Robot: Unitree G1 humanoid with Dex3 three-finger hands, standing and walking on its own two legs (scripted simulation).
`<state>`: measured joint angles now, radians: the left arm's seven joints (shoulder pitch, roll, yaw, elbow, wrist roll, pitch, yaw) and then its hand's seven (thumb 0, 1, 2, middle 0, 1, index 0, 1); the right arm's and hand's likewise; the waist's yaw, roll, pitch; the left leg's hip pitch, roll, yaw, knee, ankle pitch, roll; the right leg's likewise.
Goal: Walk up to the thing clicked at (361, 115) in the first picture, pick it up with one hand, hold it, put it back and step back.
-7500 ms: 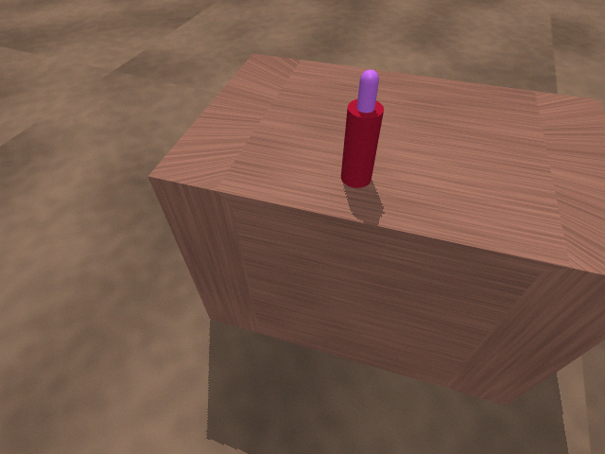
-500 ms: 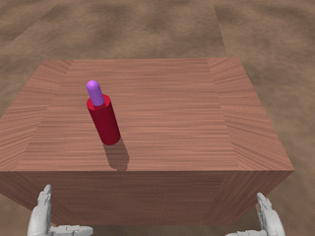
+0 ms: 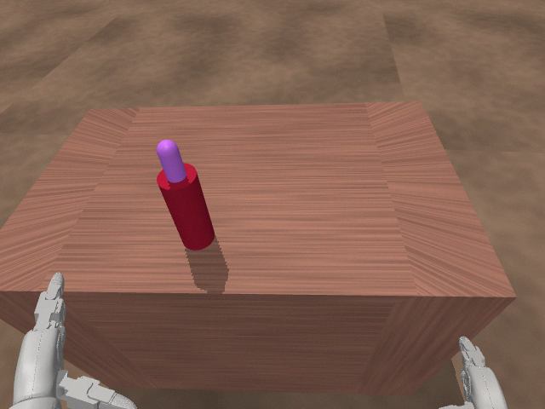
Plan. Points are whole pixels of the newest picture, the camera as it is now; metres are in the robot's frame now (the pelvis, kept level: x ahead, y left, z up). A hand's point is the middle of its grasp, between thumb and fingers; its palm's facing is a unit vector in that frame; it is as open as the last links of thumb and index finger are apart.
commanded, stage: rise first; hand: left
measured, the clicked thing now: (184, 196) +0.45 +0.19 +0.05
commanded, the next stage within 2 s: go down in 0.64 s
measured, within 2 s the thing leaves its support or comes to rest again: neither
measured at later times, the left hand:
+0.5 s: hand (78, 348) +0.17 +0.25 +0.08, palm faces +0.30 -0.87 -0.40, open 17.6 cm
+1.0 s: hand (63, 329) +0.19 +0.27 +0.09, palm faces +0.34 -0.88 -0.34, open 17.6 cm
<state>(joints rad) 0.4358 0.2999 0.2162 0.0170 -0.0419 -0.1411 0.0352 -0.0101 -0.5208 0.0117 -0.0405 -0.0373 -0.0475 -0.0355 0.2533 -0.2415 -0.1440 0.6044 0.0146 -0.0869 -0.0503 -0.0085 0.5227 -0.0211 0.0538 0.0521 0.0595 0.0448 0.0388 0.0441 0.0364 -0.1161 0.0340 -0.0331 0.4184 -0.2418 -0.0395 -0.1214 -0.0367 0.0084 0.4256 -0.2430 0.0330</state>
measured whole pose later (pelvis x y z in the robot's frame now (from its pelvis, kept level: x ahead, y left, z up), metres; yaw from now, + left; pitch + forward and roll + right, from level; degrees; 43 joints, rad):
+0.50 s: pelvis -0.01 +0.00 +0.00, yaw +0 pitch -4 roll +0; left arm 0.45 0.32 0.25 -0.09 -0.04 -0.24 0.02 -0.01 -0.55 0.05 -0.04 -0.04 -0.04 -0.05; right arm 0.23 -0.23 -0.16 0.66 0.01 -0.13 -0.04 -0.01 0.52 -0.03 0.05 0.05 0.06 0.05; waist 0.04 0.04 0.05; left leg -0.12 0.03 -0.04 0.42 -0.22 -0.04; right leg -0.13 -0.04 0.00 0.43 -0.23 0.03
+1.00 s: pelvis -0.01 +0.00 -0.01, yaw +1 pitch -3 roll +0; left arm 0.32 0.32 0.35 0.01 -0.09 -0.31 -0.08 -0.01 -0.60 0.05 -0.07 -0.07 -0.07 -0.08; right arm 0.22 -0.21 -0.14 0.65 0.01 -0.12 -0.04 -0.01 0.50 -0.05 0.05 0.05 0.06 0.05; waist 0.04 0.03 0.02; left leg -0.20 0.02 -0.05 0.51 -0.26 -0.04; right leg -0.20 -0.05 -0.01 0.51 -0.27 0.04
